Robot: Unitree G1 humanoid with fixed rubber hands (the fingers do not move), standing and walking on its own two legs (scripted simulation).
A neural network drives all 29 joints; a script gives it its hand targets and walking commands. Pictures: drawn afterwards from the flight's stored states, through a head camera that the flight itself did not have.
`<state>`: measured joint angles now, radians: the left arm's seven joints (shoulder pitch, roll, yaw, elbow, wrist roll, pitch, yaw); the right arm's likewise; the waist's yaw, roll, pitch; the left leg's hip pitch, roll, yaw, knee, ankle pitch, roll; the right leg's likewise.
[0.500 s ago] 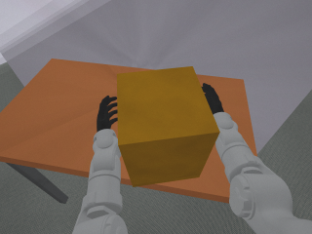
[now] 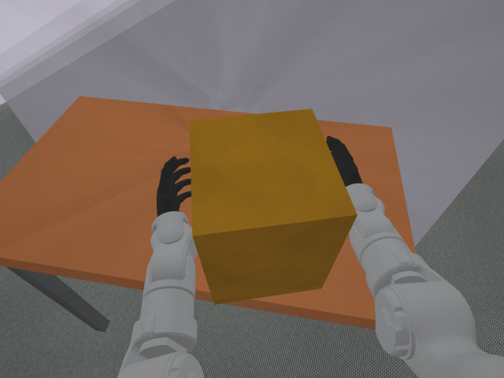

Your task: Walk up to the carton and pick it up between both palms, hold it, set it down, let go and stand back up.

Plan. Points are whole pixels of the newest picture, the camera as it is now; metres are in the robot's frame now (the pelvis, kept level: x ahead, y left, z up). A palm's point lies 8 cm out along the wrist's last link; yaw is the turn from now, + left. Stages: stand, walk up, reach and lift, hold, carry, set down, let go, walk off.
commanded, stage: reach and lift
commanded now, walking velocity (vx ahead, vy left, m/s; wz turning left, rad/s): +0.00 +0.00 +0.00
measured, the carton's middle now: (260, 211) +0.38 +0.06 +0.04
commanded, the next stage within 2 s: none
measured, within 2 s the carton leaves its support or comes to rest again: leaves its support in 0.10 s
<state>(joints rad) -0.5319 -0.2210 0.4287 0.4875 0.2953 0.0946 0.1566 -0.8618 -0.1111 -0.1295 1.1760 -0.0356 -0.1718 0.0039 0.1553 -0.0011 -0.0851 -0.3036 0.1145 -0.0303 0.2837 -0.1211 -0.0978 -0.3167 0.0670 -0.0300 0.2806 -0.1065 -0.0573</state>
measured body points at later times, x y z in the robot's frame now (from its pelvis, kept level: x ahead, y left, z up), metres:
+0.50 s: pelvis -0.03 +0.00 +0.00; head -0.01 +0.01 +0.45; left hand +0.34 +0.21 +0.10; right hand +0.42 -0.07 +0.10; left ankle +0.00 +0.18 -0.75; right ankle +0.01 -0.08 -0.75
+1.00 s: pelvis +0.01 +0.02 +0.00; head -0.02 +0.05 +0.45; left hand +0.37 +0.22 +0.16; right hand +0.43 -0.06 +0.16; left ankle +0.00 +0.18 -0.75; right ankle +0.01 -0.08 -0.75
